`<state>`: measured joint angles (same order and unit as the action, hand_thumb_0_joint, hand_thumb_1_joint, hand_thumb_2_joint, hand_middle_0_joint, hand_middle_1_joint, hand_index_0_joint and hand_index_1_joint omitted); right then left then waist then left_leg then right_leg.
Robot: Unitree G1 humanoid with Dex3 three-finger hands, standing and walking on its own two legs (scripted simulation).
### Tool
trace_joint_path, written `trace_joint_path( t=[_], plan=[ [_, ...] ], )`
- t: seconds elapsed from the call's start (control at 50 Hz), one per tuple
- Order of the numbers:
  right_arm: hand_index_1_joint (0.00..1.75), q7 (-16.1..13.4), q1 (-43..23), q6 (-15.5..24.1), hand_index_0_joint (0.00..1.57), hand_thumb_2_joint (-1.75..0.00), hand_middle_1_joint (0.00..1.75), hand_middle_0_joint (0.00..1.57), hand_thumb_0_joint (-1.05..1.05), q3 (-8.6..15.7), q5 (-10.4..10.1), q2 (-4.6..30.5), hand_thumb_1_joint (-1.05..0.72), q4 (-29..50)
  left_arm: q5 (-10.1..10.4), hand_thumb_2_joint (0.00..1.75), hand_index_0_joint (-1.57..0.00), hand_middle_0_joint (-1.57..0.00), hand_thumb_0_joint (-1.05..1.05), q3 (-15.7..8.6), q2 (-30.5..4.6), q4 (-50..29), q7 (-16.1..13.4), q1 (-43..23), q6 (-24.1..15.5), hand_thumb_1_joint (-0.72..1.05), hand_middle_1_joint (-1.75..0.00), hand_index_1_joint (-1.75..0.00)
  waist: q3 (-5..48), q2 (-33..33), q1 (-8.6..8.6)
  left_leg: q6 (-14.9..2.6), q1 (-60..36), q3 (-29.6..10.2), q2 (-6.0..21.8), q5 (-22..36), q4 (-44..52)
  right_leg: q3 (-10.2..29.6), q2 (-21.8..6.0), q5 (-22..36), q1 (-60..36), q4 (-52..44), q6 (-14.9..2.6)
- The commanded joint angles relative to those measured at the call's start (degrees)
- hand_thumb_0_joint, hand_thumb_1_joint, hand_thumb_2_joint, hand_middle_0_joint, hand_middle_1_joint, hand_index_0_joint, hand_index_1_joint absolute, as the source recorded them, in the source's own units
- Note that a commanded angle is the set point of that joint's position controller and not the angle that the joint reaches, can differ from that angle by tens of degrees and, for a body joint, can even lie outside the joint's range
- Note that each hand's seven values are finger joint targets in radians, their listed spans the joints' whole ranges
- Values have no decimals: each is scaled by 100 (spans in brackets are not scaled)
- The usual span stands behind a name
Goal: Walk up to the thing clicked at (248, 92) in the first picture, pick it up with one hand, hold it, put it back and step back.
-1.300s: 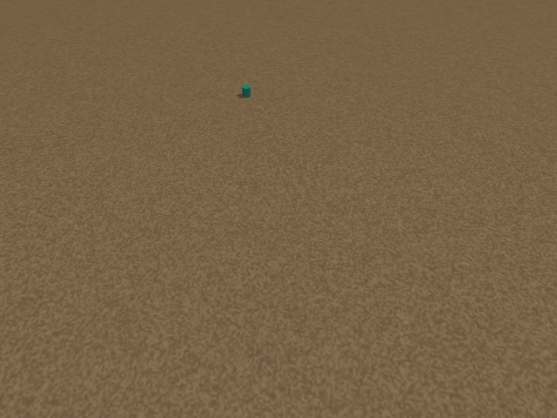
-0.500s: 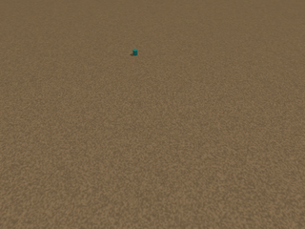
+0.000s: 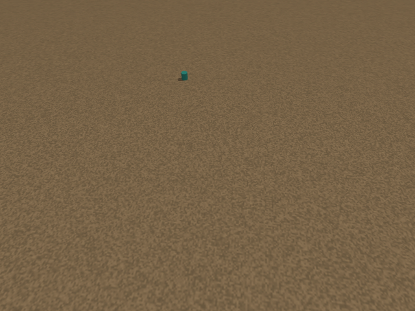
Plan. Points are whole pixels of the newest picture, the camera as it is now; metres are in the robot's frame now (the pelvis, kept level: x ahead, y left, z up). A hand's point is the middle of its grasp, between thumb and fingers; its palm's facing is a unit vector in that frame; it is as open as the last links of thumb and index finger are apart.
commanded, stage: walk up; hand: left
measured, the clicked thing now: (184, 75) +2.10 +0.26 -0.74
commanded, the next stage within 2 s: none
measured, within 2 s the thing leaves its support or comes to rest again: neither
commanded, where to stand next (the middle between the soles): +1.73 +0.08 m, yaw +2 degrees
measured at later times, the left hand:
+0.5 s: hand (79, 272) +0.23 +0.32 -0.16, palm faces +0.05 -0.94 -0.33, open 7.4 cm
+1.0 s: hand (127, 148) +0.59 +0.28 -0.11, palm faces +0.05 -0.91 -0.40, open 7.4 cm
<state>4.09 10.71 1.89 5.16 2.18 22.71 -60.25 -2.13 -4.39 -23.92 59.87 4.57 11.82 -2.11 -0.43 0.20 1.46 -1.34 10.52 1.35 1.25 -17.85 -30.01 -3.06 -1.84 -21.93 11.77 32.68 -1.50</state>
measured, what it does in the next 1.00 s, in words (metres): walks ahead: left foot, then right foot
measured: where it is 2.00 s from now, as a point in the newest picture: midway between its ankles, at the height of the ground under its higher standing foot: (205, 162)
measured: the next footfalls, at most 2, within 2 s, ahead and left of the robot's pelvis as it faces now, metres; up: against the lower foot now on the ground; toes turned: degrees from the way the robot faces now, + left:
left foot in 0.36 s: +0.33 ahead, +0.17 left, +0.00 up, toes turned +10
right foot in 0.82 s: +0.61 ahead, -0.12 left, +0.00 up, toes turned -4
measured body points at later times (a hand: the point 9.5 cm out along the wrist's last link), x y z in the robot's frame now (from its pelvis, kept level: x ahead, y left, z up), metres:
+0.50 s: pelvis +0.23 +0.05 -0.01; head +0.24 +0.06 +0.44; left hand +0.23 +0.37 -0.14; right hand +0.39 -0.25 -0.10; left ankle +0.29 +0.16 -0.73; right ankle +0.13 -0.11 -0.65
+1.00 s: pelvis +0.53 +0.00 +0.00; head +0.54 -0.03 +0.45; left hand +0.59 +0.33 -0.08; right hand +0.62 -0.32 -0.13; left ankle +0.50 +0.14 -0.66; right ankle +0.57 -0.11 -0.73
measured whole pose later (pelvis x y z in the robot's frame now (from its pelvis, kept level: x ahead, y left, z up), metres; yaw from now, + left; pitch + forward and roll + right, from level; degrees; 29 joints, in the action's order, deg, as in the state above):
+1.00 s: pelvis +0.53 +0.00 +0.00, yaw +4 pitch -2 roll +0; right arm 3.8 14.6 3.5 3.3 0.0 26.0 -54.2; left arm -0.1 -2.7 -22.3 51.6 4.1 14.1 -5.9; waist -2.5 4.7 1.0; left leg -1.6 25.0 0.2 4.6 -17.0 -62.4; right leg -6.6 -2.6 -13.4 13.9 29.3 -1.1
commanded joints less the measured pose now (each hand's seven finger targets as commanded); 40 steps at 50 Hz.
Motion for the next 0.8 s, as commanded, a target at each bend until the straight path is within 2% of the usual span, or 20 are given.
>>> trace_joint_path(
  t=[0.0, 0.02, 0.04, 0.08, 0.14, 0.2, 0.26, 0.3, 0.32, 0.34, 0.36, 0.38, 0.4, 0.42, 0.48, 0.54, 0.64, 0.72, 0.76, 0.78],
  plan=[
    [30, -6, -1664, 97, 20, -90, 30, 20, 0, 163, -19, 925, -90, 1166, -93, 90, -20, -20, 0, -505, -1769, -108, -91, 1417, -275, 90, -30, -30, -314, -1314, 1046, -40, 3727, 165, -294, -1872, -1796, 2164, -1135, -2558, -2565, -2334, -569],
    [30, -57, -1809, 113, 20, -90, 30, 20, 0, 109, -33, 951, -90, 1266, -73, 90, -20, -20, 0, -505, -2082, -283, -152, 1051, -309, 90, -30, -30, -899, -1287, 869, 24, 4326, -513, -244, -1206, -2643, 3692, -2298, -3017, -2012, -3145, -937],
    [30, -59, -1606, 149, 20, -90, 30, 20, 0, 142, -82, 1250, -90, 1151, -17, 90, -20, -20, 0, -433, -1952, -519, -174, 664, -350, 90, -30, -30, -1076, -349, 611, 12, 4094, -972, 49, -825, -2783, 3604, -2406, -2600, -1770, -3151, -1159],
    [30, 9, -960, 206, 20, -90, 30, 20, 0, 200, -102, 1369, -90, 868, 53, 90, -20, -20, 0, -358, -1675, -701, -222, 158, -420, 90, -30, -30, -964, -81, 165, 66, 3619, -997, 317, -251, -2692, 2326, -1835, -1488, -1755, -2951, -991],
    [30, 173, -822, 173, 20, -90, 30, 20, 0, 185, -127, 1284, -90, 910, 76, 90, -20, -20, 0, -324, -1589, -823, -231, -50, -471, 90, -30, -30, -733, -591, 9, 148, 2980, -644, 420, 209, -1818, 886, -1298, -99, -1657, -2836, -842],
    [30, 264, -1317, 127, 20, -90, 30, 20, 0, 145, -78, 1121, -90, 1180, 103, 90, -20, -20, 0, -332, -1702, -831, -181, 271, -440, 90, -30, -30, -850, -681, 214, 146, 2301, -118, 386, 754, -789, 249, -1076, 521, -1088, -2699, -758],
    [30, 262, -1364, 128, 20, -90, 30, 20, 0, 156, -87, 1068, -90, 1264, 129, 90, -20, -20, 0, -276, -1752, -855, -168, 446, -386, 90, -30, -30, -611, -599, 221, -4, 1267, 282, 266, 1094, -337, 74, -1227, 1280, -702, -2435, -818],
    [30, 198, -581, 135, 20, -90, 30, 20, 0, 243, -77, 1126, -90, 1081, 172, 90, -20, -20, 0, -260, -1823, -932, -199, 217, -360, 90, -30, -30, -229, -504, -227, -147, 167, 552, 42, 1072, -136, -238, -1230, 2647, -511, -1459, -796],
    [30, 137, 17, 156, 20, -90, 30, 20, 0, 341, 0, 1273, -90, 920, 211, 90, -20, -20, 0, -201, -1706, -937, -219, 320, -328, 90, -30, -30, 80, -150, -492, -252, -624, 648, -99, 745, -12, -513, -1020, 3196, -270, -288, -702],
    [30, 58, 883, 193, 20, -90, 30, 20, 0, 494, 90, 1564, -90, 725, 241, 90, -20, -20, 0, -80, -1412, -957, -233, 719, -293, 90, -30, -30, 685, 503, -781, -533, -2068, 470, -131, 98, -41, -727, -661, 3023, 631, 1410, -466],
    [30, -29, 1581, 209, 20, -90, 30, 20, 0, 683, 140, 2114, -90, 767, 302, 90, -20, -20, 0, 18, -974, -1121, -248, 922, -309, 90, -30, -30, 1347, 1794, -1064, -1063, -3264, -2132, 1342, -1306, 559, -502, 98, 710, 2240, 3314, -114],
    [30, -49, 1578, 243, 20, -90, 30, 20, 0, 736, -102, 2531, -90, 912, 337, 90, -20, -20, 0, -71, -1386, -1227, -288, 732, -347, 90, -30, -30, 1632, 1508, -1074, -1763, -3337, -4598, 2392, -1807, 1620, 523, 563, -842, 2936, 4086, -184],
    [30, -91, 1217, 246, 20, -90, 30, 20, 0, 725, -273, 2356, -90, 972, 262, 90, -20, -20, 0, -35, -1695, -1227, -299, 215, -373, 90, -30, -30, 1198, 329, -986, -1568, -2538, -3913, 2372, -1736, 1737, 1170, -1, -409, 2868, 4213, -271],
    [30, -127, 769, 267, 20, -90, 30, 20, 0, 579, -282, 2148, -90, 1082, 314, 90, -20, -20, 0, -16, -1549, -1172, -258, 276, -390, 90, -30, -30, 627, 244, -650, -1256, -1781, -2797, 2112, -1110, 1607, 1217, -241, 63, 2713, 4077, -256],
    [30, -140, -47, 385, 20, -90, 30, 20, 0, 293, -268, 1540, -90, 1281, 290, 90, -20, -20, 0, -82, -1354, -807, -115, 955, -293, 90, -30, -30, -214, 628, 18, -862, 298, -1083, 1442, -513, 1912, 793, -650, 450, 1725, 2909, -24],
    [30, -87, -183, 499, 20, -90, 30, 20, 0, 297, -211, 1633, -90, 1474, 167, 90, -20, -20, 0, -125, -1242, -912, 63, 725, -192, 90, -30, -30, -525, 738, 49, -1120, 813, -774, 1537, -1032, 2298, 475, -740, 633, 1705, 2056, 223],
    [30, -60, -154, 544, 20, -90, 30, 20, 0, 344, -202, 1784, -90, 1454, 124, 90, -20, -20, 0, -216, -1213, -1160, 232, -72, -189, 90, -30, -30, -587, 900, -115, -936, 669, -530, 1447, -1496, 2392, 293, -742, 1698, 1571, 719, 165],
    [30, -79, 9, 490, 20, -90, 30, 20, 0, 324, -158, 1725, -90, 1325, 129, 90, -20, -20, 0, -240, -1163, -1128, 215, -340, -236, 90, -30, -30, -409, 541, -106, -821, 394, -188, 1306, -708, 1828, -7, -536, 1797, 938, 292, 76],
    [30, -118, 55, 449, 20, -90, 30, 20, 0, 301, -136, 1691, -90, 1295, 117, 90, -20, -20, 0, -283, -1184, -1010, 156, 62, -275, 90, -30, -30, -60, 330, 180, -684, 240, 127, 1156, 706, 647, -350, -229, 1398, 72, -64, -36],
    [30, -121, 304, 431, 20, -90, 30, 20, 0, 209, -88, 1469, -90, 1273, 97, 90, -20, -20, 0, -385, -1377, -832, 72, 649, -325, 90, -30, -30, 366, -274, 441, -524, 561, 459, 795, 1502, -895, -340, -42, 918, -1019, -241, -161]
  ],
)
